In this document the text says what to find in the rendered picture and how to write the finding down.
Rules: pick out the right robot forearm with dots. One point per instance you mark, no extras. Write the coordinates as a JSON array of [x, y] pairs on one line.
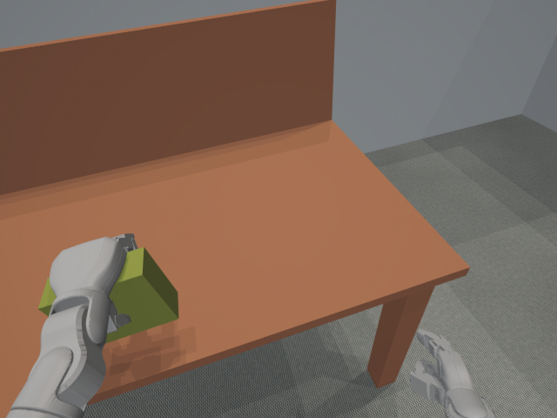
[[466, 403]]

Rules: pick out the left robot forearm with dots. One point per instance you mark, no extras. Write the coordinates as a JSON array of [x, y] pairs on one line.
[[70, 368]]

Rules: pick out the robot left hand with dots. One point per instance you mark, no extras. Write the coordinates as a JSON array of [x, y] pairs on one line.
[[94, 265]]

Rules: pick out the table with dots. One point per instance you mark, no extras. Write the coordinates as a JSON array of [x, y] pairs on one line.
[[211, 140]]

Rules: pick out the sponge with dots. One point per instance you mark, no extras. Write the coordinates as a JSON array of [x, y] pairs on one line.
[[142, 291]]

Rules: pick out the robot right hand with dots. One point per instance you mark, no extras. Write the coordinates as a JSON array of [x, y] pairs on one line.
[[431, 381]]

